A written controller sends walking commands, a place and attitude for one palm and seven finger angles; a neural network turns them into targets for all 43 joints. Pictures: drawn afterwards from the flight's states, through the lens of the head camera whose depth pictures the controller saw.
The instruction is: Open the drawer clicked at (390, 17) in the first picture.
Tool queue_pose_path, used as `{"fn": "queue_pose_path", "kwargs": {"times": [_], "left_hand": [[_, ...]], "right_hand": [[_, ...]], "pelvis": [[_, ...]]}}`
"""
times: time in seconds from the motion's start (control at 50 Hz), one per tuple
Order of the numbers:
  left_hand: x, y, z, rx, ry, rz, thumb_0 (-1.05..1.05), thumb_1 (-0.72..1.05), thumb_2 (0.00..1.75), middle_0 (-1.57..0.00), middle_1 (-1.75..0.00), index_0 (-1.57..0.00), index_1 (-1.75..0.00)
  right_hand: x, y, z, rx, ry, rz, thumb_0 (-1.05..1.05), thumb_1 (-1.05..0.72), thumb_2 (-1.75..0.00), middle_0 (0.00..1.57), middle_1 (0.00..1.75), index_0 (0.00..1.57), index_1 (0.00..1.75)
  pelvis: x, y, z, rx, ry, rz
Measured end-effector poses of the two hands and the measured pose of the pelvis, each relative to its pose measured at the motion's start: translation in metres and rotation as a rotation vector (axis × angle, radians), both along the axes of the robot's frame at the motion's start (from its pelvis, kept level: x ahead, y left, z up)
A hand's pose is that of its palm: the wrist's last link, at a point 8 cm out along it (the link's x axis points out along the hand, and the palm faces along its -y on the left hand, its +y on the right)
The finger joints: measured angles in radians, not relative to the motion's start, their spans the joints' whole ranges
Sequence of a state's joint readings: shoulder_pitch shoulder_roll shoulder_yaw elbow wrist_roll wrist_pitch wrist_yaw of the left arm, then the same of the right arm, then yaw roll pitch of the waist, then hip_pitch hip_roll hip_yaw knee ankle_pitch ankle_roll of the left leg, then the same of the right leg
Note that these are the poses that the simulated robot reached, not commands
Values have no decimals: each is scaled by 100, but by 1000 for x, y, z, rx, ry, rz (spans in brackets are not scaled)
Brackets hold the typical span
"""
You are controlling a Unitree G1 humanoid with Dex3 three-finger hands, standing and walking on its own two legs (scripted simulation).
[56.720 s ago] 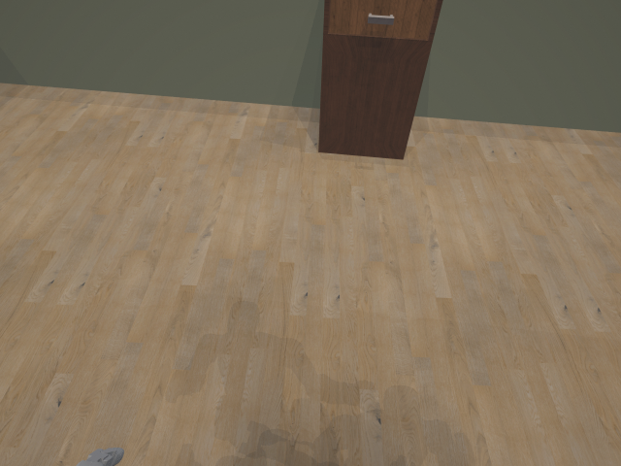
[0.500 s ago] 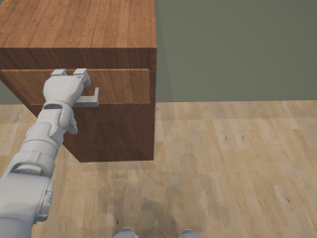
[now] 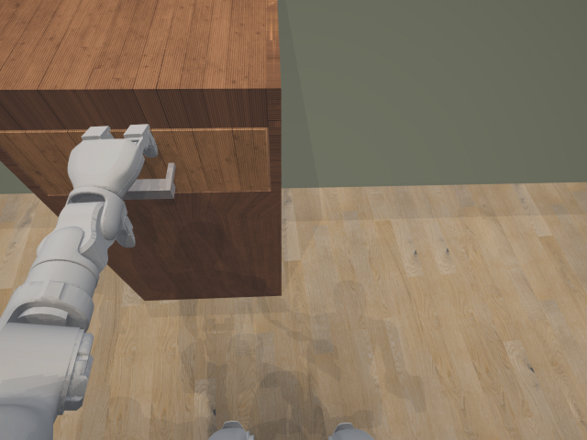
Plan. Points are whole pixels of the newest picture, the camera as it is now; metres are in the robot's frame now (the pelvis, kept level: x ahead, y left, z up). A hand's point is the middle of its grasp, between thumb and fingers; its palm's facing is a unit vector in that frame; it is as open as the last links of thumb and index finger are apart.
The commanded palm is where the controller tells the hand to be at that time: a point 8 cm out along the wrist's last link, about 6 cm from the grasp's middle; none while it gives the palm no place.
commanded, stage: re-aim the fingers above the handle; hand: left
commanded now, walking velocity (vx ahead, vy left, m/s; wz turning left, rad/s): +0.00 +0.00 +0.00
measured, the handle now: (143, 179) +0.53 +0.24 -0.03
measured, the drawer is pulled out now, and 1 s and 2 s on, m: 0.00 0.00 0.00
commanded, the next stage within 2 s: lower the fingers behind the handle in 0.22 s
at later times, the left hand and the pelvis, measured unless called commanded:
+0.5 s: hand (117, 194) +0.47 +0.25 +0.02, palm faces -0.08 -0.01 -1.00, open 13.8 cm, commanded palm +0.45 +0.24 +0.07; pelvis +0.00 +0.00 +0.00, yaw +0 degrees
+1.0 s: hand (129, 202) +0.47 +0.24 -0.01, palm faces -0.08 -0.01 -1.00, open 13.8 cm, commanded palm +0.45 +0.24 +0.04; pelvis -0.01 +0.00 -0.02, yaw -1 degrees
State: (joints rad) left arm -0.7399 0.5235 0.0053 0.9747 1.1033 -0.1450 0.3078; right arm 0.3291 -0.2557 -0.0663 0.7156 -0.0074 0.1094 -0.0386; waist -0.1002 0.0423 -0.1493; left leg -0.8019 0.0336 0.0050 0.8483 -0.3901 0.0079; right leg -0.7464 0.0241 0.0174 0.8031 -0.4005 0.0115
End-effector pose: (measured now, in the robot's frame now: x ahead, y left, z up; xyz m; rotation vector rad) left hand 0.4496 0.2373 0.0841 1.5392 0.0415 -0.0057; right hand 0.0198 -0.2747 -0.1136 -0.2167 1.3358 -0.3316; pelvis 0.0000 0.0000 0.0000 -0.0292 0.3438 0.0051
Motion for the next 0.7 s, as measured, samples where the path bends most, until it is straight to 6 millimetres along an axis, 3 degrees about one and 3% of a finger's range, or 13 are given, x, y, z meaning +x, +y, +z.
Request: {"fn": "queue_pose_path", "kwargs": {"times": [0.12, 0.38, 0.5, 0.7], "left_hand": [[3, 9, 0, 26, 18, 64, 0, -49, 30, -32, -120, -32, -120], [3, 2, 0, 0, 19, 13, 0, -49, 30, -32, -120, -32, -120], [0, 12, -11, 26, 52, 45, 0, -49, 30, -32, -120, -32, -120], [-2, -2, -25, -4, 16, -13, 0, -49, 30, -32, -120, -32, -120]], "right_hand": [[1, 0, -1, 8, 0, -8, 0, -90, -90, 20, 30, 20, 30], [0, 4, 1, 8, 1, -15, 0, -90, -90, 20, 30, 20, 30], [-2, 5, -1, 10, 12, -13, 0, -90, -90, 20, 30, 20, 30], [-7, 6, -7, 1, 28, -1, 0, -90, -90, 20, 30, 20, 30]], "pelvis": [[1, 0, 0, 1, 5, -5], [3, 1, 1, 1, -1, -8], [2, 3, 0, -1, 8, -7], [-2, 5, -8, -5, 28, -1]]}}
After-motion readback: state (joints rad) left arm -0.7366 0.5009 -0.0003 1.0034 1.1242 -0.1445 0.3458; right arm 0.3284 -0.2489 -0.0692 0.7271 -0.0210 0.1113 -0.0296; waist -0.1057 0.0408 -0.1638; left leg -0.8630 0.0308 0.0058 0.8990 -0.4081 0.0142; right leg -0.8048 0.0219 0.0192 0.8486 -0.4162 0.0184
